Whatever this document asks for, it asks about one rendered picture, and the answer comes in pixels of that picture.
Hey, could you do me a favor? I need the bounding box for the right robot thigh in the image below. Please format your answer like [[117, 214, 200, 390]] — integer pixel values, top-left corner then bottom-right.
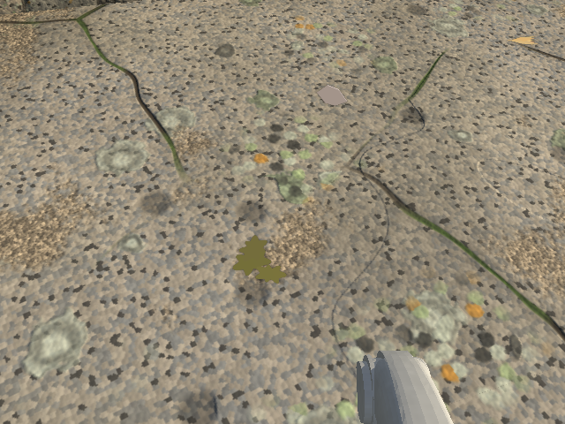
[[356, 351, 454, 424]]

